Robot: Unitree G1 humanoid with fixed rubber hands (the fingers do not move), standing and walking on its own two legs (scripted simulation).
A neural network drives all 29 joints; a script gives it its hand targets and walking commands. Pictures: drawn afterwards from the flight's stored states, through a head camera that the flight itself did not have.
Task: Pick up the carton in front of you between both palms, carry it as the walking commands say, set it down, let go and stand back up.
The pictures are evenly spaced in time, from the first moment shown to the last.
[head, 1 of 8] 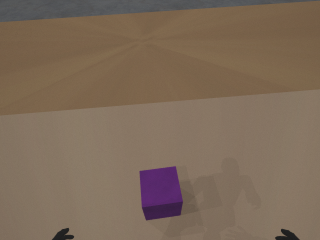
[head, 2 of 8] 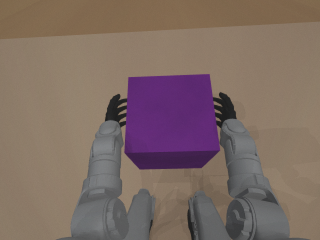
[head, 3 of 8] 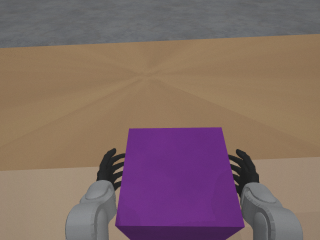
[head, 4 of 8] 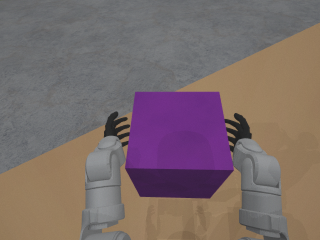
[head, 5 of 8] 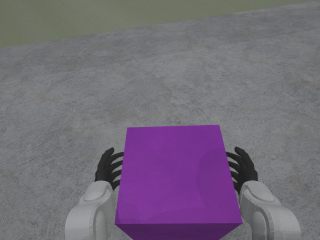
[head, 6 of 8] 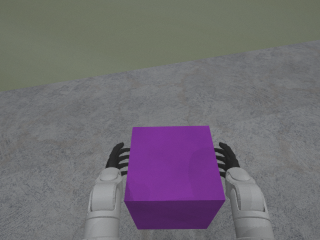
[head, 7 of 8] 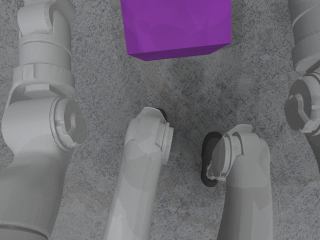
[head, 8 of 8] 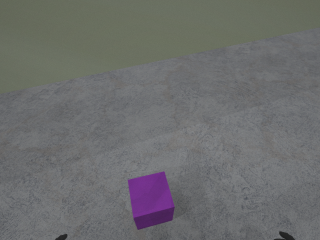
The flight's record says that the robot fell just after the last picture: no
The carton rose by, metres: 0.68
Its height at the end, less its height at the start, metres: -0.26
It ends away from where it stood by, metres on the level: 7.01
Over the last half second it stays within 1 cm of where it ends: yes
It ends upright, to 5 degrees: yes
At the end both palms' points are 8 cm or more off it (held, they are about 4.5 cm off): yes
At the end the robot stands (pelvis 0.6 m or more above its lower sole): yes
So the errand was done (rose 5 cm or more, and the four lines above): yes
